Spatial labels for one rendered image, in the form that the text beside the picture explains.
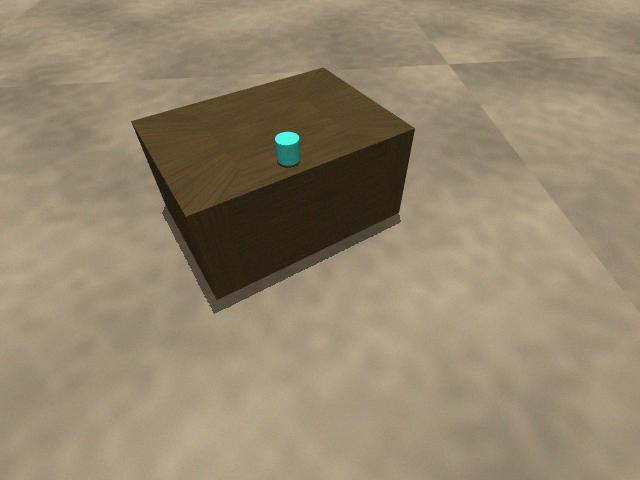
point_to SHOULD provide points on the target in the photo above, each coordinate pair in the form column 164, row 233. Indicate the can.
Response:
column 287, row 148

